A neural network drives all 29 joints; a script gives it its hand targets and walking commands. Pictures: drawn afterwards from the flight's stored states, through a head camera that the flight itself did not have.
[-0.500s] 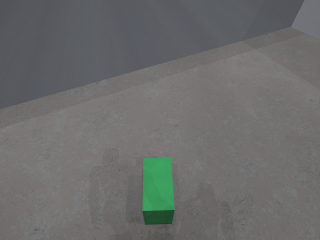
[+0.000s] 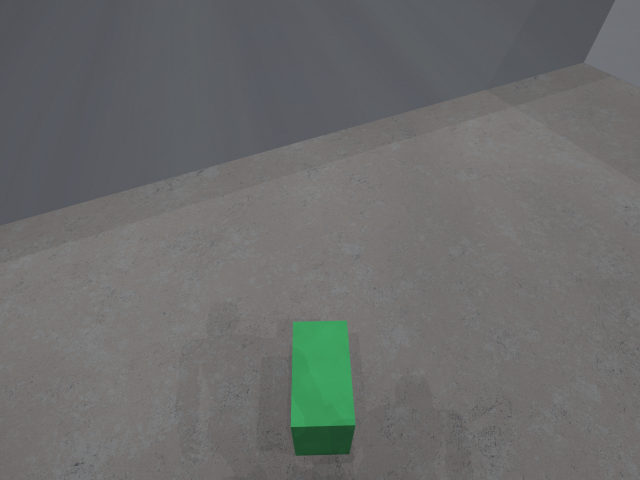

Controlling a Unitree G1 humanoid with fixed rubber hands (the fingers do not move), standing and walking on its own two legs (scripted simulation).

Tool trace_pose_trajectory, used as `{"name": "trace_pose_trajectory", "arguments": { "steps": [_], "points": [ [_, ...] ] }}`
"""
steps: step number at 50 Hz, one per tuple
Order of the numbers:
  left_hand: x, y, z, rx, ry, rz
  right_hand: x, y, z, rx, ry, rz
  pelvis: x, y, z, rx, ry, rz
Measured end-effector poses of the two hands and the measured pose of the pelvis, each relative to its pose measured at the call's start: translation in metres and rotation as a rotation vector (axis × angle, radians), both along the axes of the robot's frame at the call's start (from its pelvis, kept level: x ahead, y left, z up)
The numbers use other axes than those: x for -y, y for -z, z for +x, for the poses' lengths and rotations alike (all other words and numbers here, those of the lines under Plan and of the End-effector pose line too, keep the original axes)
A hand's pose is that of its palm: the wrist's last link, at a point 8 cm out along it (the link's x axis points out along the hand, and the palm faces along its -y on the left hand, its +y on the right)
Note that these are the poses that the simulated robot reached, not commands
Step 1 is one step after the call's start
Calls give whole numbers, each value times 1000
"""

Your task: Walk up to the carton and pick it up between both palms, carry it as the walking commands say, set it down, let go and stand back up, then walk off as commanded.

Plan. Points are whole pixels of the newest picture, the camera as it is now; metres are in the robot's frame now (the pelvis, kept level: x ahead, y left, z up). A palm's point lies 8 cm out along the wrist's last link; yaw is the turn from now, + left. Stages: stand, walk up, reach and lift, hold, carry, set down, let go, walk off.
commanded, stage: walk up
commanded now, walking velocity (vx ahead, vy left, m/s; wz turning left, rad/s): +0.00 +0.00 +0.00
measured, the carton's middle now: (321, 388) +0.49 +0.00 -0.64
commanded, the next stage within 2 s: stand in 0.96 s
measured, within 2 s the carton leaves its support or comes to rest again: neither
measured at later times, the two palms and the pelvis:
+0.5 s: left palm out of the picture +0.00 +0.24 -0.15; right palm out of the picture +0.00 -0.21 -0.14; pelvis +0.00 +0.02 +0.00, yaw +1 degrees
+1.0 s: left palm out of the picture -0.01 +0.25 -0.14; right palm out of the picture +0.01 -0.21 -0.14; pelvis +0.01 +0.02 +0.00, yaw +2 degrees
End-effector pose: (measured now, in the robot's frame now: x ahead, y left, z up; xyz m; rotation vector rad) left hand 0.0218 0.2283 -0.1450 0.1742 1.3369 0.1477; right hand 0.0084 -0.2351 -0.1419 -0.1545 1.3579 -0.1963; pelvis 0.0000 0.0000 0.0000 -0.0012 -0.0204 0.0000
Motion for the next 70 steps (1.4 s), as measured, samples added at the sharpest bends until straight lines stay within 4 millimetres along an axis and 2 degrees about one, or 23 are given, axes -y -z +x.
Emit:
{"name": "trace_pose_trajectory", "arguments": {
  "steps": [11,18,30,37,49,54,63,70],
  "points": [
    [-5,3,-16,-34,-4,-12,-3,-5,-4,-14,-19,-15,-7,-1,-4,-7,-7,-5],
    [-11,3,-26,-64,-18,-13,-14,-4,-11,-33,-13,-9,-13,-1,-3,-10,-9,-5],
    [-20,4,-23,-52,-25,-9,-29,-2,-3,-11,-21,10,-22,0,0,2,-20,-6],
    [-22,3,-24,-69,-33,-10,-26,-4,5,6,-15,-4,-23,-1,3,-2,-20,-4],
    [-20,0,-29,-96,-40,11,-22,2,0,-29,-9,14,-17,1,9,-10,-31,8],
    [-6,-2,-24,-95,-53,7,-16,4,-1,-54,5,28,-8,0,19,-18,-36,5],
    [18,1,2,-34,-56,-13,4,4,20,-30,-17,8,6,2,26,-13,-45,6],
    [23,1,17,16,-65,-7,14,2,33,-11,-21,-1,15,1,27,-9,-51,2]
  ]
}}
